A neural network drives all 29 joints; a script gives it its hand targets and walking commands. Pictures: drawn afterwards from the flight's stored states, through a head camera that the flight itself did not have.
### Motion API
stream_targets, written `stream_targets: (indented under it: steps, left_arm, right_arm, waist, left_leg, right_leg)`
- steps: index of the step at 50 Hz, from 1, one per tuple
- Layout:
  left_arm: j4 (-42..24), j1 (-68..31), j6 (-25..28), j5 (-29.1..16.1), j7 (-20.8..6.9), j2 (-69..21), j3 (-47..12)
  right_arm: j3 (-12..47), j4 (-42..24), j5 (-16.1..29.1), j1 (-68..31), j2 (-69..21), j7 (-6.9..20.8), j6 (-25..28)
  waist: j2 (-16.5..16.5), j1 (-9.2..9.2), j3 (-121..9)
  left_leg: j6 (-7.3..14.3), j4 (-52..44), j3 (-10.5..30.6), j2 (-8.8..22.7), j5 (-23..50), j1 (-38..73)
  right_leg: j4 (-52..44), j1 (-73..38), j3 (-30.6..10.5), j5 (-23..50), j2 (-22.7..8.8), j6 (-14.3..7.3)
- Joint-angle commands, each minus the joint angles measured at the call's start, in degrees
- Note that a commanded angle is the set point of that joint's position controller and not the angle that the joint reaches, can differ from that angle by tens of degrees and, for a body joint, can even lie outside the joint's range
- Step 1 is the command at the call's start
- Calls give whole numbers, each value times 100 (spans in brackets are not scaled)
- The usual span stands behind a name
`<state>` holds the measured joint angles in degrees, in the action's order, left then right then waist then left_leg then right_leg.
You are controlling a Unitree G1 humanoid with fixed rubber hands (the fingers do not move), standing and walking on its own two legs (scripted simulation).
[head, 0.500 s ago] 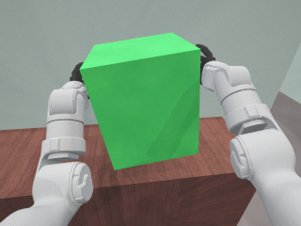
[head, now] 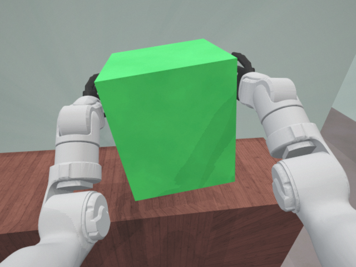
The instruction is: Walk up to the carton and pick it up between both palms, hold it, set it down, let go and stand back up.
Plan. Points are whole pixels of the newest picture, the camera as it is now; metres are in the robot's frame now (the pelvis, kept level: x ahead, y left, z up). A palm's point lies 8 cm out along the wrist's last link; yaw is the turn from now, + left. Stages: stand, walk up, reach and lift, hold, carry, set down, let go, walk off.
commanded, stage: hold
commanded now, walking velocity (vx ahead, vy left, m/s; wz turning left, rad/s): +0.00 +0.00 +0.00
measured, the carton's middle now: (171, 115) +0.41 -0.01 +0.24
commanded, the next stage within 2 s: none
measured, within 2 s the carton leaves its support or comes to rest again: neither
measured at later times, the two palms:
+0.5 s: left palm (92, 106) +0.38 +0.16 +0.28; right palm (244, 85) +0.37 -0.16 +0.33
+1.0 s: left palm (92, 106) +0.38 +0.16 +0.28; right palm (244, 84) +0.37 -0.16 +0.33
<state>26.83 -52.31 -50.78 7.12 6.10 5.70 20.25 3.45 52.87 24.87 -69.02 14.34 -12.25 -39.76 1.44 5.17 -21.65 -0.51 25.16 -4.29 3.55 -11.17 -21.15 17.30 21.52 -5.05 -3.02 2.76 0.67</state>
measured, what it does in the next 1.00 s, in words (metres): stands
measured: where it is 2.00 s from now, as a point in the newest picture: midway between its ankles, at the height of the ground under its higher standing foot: outside the picture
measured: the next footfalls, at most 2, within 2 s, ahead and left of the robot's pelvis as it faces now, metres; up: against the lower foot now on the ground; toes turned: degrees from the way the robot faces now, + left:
none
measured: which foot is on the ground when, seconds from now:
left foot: down 0.00-1.00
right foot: down 0.00-1.00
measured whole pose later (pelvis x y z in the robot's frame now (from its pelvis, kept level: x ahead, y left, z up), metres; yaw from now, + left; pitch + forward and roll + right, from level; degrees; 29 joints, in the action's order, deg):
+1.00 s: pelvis +0.00 +0.00 +0.00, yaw +0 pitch +7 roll -1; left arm 27.5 -52.6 -50.4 7.1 6.1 5.7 20.3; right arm 3.2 52.9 24.7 -69.0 14.3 -12.3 -39.8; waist 1.4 5.0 -21.6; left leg -0.5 25.2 -4.2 3.5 -11.2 -21.2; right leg 17.3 21.5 -5.0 -3.1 2.8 0.7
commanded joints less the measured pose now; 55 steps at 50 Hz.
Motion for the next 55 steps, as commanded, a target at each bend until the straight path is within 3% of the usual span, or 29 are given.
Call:
stream_targets:
  steps: [1, 5, 6, 7, 8, 9, 10, 12, 14, 16, 17, 18, 22, 24, 30, 31, 34, 35, 36, 38, 41, 42, 43, 45, 46, 49, 50, 51, 55]
  left_arm:
    - [-1170, -7075, 607, -1720, -790, -3077, -2529]
    - [-1067, -7225, 633, -1694, -797, -3032, -2410]
    - [-980, -7173, 611, -1625, -827, -3105, -2476]
    - [-1297, -7120, 651, -1746, -819, -3096, -2537]
    - [-1139, -7081, 630, -1760, -823, -3177, -2560]
    - [-1019, -6813, 594, -1586, -841, -3036, -2417]
    - [-1300, -7017, 619, -1797, -827, -3151, -2637]
    - [-1214, -7178, 639, -1795, -796, -3168, -2671]
    - [-966, -7130, 622, -1606, -812, -3056, -2405]
    - [-1116, -7043, 616, -1745, -832, -3185, -2593]
    - [-1070, -6975, 597, -1754, -821, -3219, -2612]
    - [-1274, -7020, 608, -1816, -824, -3215, -2627]
    - [-1261, -7058, 606, -1738, -816, -3183, -2592]
    - [-1039, -6939, 616, -1729, -798, -3158, -2508]
    - [-1412, -7209, 628, -1820, -771, -3236, -2688]
    - [-1099, -6994, 599, -1794, -794, -3276, -2703]
    - [-1205, -7047, 607, -1741, -798, -3189, -2595]
    - [-1008, -6940, 580, -1639, -813, -3160, -2505]
    - [-899, -7155, 606, -1672, -808, -3112, -2441]
    - [-996, -7170, 615, -1778, -802, -3224, -2634]
    - [-972, -7167, 654, -1646, -802, -3112, -2409]
    - [-899, -7074, 631, -1610, -821, -3101, -2417]
    - [-828, -7286, 662, -1657, -823, -3110, -2412]
    - [-1062, -7200, 686, -1803, -789, -3271, -2635]
    - [-1026, -7020, 681, -1818, -798, -3179, -2573]
    - [-1236, -7063, 634, -1782, -806, -3232, -2641]
    - [-1468, -7031, 649, -1824, -800, -3175, -2650]
    - [-1337, -7106, 624, -1818, -794, -3156, -2651]
    - [-1355, -7117, 628, -1815, -790, -3184, -2639]
  right_arm:
    - [540, -2740, 1285, -5102, -4372, 809, 142]
    - [463, -2623, 1188, -5137, -4369, 815, 150]
    - [318, -2424, 1169, -5101, -4317, 843, 134]
    - [519, -2689, 1208, -5022, -4461, 829, 152]
    - [456, -2605, 1127, -4945, -4421, 817, 144]
    - [553, -2567, 1244, -4917, -4380, 804, 136]
    - [644, -3026, 1261, -5189, -4460, 795, 180]
    - [487, -2841, 1198, -5252, -4378, 806, 166]
    - [379, -2390, 1186, -5101, -4354, 843, 148]
    - [534, -2827, 1214, -5153, -4400, 817, 185]
    - [450, -2601, 1188, -4888, -4279, 797, 146]
    - [571, -2945, 1302, -5088, -4361, 805, 161]
    - [503, -2802, 1232, -4977, -4366, 780, 141]
    - [597, -2872, 1313, -5164, -4381, 801, 161]
    - [596, -2743, 1311, -5044, -4419, 796, 139]
    - [484, -2851, 1253, -5067, -4241, 786, 140]
    - [578, -2768, 1285, -5090, -4396, 781, 139]
    - [497, -2565, 1247, -4980, -4344, 792, 120]
    - [441, -2511, 1204, -5277, -4365, 824, 141]
    - [365, -2546, 1138, -5173, -4340, 845, 160]
    - [477, -2535, 1143, -5118, -4395, 863, 179]
    - [349, -2366, 1132, -4956, -4334, 843, 159]
    - [366, -2400, 1103, -5282, -4415, 866, 191]
    - [458, -2673, 1156, -5193, -4398, 879, 246]
    - [506, -2764, 1163, -5104, -4362, 838, 210]
    - [541, -2821, 1285, -5033, -4341, 801, 177]
    - [696, -3078, 1341, -5066, -4474, 789, 177]
    - [581, -2777, 1273, -4922, -4354, 785, 126]
    - [620, -2910, 1269, -5109, -4440, 775, 152]
  waist:
    - [298, 18, -1996]
    - [280, -25, -1987]
    - [449, 51, -1813]
    - [282, -7, -2126]
    - [355, 79, -1999]
    - [262, 1, -1886]
    - [287, 46, -2223]
    - [307, 70, -2093]
    - [354, -59, -1804]
    - [326, -2, -2139]
    - [358, 126, -1962]
    - [319, 70, -2295]
    - [443, 90, -2038]
    - [317, -30, -2099]
    - [456, 90, -2191]
    - [424, 158, -2026]
    - [261, 62, -2013]
    - [383, 54, -1834]
    - [282, -66, -1774]
    - [511, 78, -2033]
    - [307, -58, -1944]
    - [397, -3, -1849]
    - [386, -104, -1783]
    - [421, 27, -2150]
    - [228, -3, -2069]
    - [347, 85, -2271]
    - [288, -19, -2425]
    - [426, 123, -2126]
    - [332, 55, -2243]
  left_leg:
    - [-73, -433, 834, -572, -20, 1050]
    - [-70, -423, 812, -608, -163, 947]
    - [-116, -546, 866, -549, -420, 811]
    - [-97, -423, 827, -555, 50, 1029]
    - [-116, -433, 849, -565, -12, 1020]
    - [-73, -424, 846, -598, 21, 986]
    - [-101, -357, 817, -609, 173, 1088]
    - [-112, -430, 846, -560, -67, 1034]
    - [-81, -526, 828, -549, -248, 913]
    - [-93, -429, 836, -552, 84, 1018]
    - [-107, -427, 872, -544, 56, 1041]
    - [-129, -332, 839, -602, 307, 1139]
    - [-171, -379, 820, -600, 196, 1107]
    - [-94, -332, 795, -632, 226, 1135]
    - [-120, -369, 891, -590, 170, 1112]
    - [-171, -394, 863, -566, 170, 1199]
    - [-112, -387, 837, -591, 82, 1086]
    - [-94, -450, 840, -586, -107, 958]
    - [-58, -515, 843, -553, -254, 945]
    - [-140, -473, 846, -537, -208, 930]
    - [-73, -517, 858, -541, -256, 865]
    - [-86, -524, 865, -534, -253, 864]
    - [-68, -564, 826, -539, -440, 733]
    - [-121, -452, 808, -525, 31, 976]
    - [-116, -393, 789, -568, 143, 1001]
    - [-138, -354, 816, -585, 216, 1163]
    - [-123, -268, 795, -611, 523, 1225]
    - [-160, -310, 826, -615, 343, 1203]
    - [-134, -336, 837, -608, 170, 1105]
  right_leg:
    - [8, -2425, 436, 356, 259, 163]
    - [-57, -2386, 386, 152, 216, 159]
    - [-33, -2338, 442, 3, 244, 158]
    - [22, -2457, 436, 457, 254, 159]
    - [15, -2473, 429, 446, 245, 148]
    - [-2, -2471, 410, 456, 245, 171]
    - [-13, -2520, 388, 483, 227, 153]
    - [-45, -2349, 443, 231, 256, 153]
    - [-16, -2369, 459, 75, 225, 168]
    - [34, -2562, 426, 524, 248, 158]
    - [33, -2480, 425, 569, 274, 121]
    - [31, -2593, 392, 732, 228, 125]
    - [-1, -2440, 421, 470, 216, 149]
    - [-49, -2396, 387, 394, 212, 156]
    - [53, -2494, 423, 577, 264, 130]
    - [-30, -2359, 432, 511, 264, 118]
    - [-9, -2414, 442, 415, 274, 162]
    - [-20, -2420, 409, 266, 222, 151]
    - [-54, -2240, 483, 12, 249, 166]
    - [-14, -2327, 417, 208, 229, 106]
    - [-13, -2469, 422, 202, 239, 145]
    - [4, -2449, 448, 201, 234, 142]
    - [-19, -2390, 442, -113, 216, 153]
    - [21, -2479, 460, 357, 253, 133]
    - [-15, -2424, 445, 414, 243, 155]
    - [5, -2514, 438, 531, 239, 150]
    - [51, -2641, 449, 802, 253, 174]
    - [-20, -2486, 396, 626, 228, 132]
    - [1, -2544, 437, 503, 262, 163]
